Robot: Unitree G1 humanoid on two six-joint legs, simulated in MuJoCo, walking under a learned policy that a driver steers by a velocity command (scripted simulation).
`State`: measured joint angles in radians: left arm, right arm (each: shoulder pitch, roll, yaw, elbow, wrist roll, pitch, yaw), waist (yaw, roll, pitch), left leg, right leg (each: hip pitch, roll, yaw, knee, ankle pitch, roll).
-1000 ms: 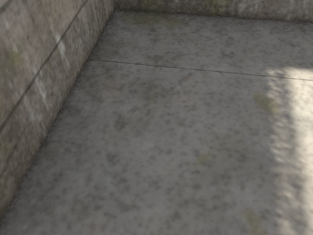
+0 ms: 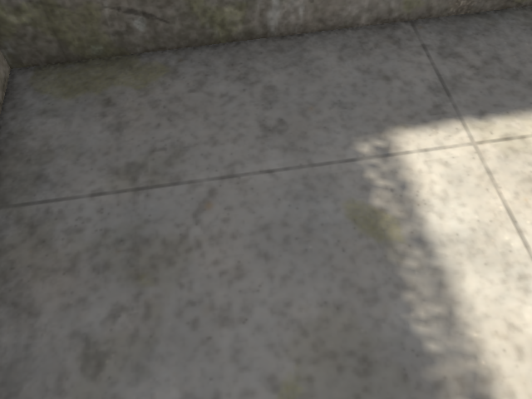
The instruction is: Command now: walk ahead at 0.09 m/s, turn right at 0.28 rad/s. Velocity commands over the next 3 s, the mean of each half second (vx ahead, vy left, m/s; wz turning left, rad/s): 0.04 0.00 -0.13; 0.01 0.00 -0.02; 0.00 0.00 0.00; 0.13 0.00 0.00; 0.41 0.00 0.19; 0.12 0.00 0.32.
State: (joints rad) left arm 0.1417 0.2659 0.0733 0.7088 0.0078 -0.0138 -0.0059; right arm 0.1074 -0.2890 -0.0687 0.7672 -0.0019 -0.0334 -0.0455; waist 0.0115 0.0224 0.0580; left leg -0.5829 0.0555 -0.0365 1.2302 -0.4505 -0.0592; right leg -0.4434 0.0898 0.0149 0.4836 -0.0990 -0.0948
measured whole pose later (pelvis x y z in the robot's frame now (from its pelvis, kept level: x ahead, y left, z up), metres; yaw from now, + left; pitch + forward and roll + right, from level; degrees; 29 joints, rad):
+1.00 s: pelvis +0.07 +0.05 +0.00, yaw -2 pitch -1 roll +0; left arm 0.17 0.19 0.05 0.80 0.01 0.01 0.02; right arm 0.22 -0.21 -0.04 0.87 -0.01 -0.02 -0.04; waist -0.01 0.00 0.03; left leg -0.23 0.01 -0.01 0.58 -0.33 -0.01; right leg -0.28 0.05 0.07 0.59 -0.29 -0.02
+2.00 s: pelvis +0.12 +0.03 +0.00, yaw -2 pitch +0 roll +0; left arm 0.27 0.21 0.06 1.06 -0.02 -0.09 0.00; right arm 0.37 -0.24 -0.05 1.04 0.03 -0.05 -0.02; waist 0.00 0.04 -0.01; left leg -0.22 0.03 -0.04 0.69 -0.43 0.02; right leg -0.23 0.03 -0.04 0.55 -0.31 -0.05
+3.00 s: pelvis +0.53 +0.06 +0.00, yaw +16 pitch +2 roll +0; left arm 0.13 0.25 0.03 0.78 0.02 -0.05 0.03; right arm 0.20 -0.28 -0.03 0.80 -0.01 -0.02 -0.02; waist -0.02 0.03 0.00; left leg -0.29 -0.09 -0.11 0.60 -0.36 0.04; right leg -0.36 0.01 0.03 0.50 -0.18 0.01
